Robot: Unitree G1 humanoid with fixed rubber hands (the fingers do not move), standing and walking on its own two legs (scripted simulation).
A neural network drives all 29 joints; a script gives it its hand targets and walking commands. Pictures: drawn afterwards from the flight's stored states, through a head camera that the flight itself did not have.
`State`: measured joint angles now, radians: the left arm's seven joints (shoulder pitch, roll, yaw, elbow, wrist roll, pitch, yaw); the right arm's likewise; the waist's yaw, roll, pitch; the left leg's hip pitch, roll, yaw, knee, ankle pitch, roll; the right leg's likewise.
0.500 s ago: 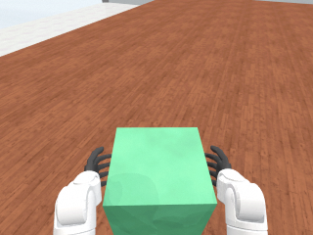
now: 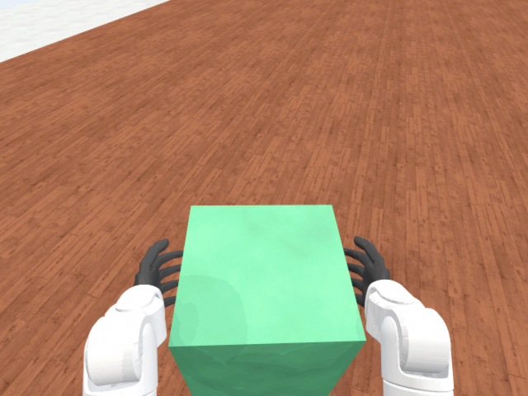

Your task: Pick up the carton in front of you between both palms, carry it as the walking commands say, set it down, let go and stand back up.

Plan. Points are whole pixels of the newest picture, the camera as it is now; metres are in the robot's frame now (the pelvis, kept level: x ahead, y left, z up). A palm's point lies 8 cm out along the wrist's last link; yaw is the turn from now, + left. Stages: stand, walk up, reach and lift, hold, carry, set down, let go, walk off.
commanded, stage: carry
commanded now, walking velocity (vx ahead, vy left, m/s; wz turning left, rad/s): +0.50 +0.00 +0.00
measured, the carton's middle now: (262, 307) +0.29 +0.00 +0.02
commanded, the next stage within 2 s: none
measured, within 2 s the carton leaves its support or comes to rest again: neither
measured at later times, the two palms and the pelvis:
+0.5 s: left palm (188, 150) +0.59 +0.14 +0.10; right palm (330, 152) +0.60 -0.16 +0.09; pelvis +0.33 -0.01 +0.00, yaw +2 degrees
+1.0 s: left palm (191, 83) +0.93 +0.18 +0.09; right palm (296, 83) +0.93 -0.12 +0.10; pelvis +0.67 +0.02 +0.00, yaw +0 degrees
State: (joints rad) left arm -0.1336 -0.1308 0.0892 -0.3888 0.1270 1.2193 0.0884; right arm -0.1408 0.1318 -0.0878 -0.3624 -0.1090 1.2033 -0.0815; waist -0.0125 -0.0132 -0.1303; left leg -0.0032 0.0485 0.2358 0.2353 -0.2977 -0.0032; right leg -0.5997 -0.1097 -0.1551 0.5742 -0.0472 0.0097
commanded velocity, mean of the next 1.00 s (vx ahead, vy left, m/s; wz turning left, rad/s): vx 0.50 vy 0.00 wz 0.00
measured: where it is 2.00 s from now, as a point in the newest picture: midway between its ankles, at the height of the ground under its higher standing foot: (246, 203)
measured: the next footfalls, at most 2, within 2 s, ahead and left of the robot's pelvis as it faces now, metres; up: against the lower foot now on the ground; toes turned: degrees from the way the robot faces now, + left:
right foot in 0.08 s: +0.25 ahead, -0.12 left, +0.00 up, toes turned -12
left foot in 0.58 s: +0.58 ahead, +0.11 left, +0.00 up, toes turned +13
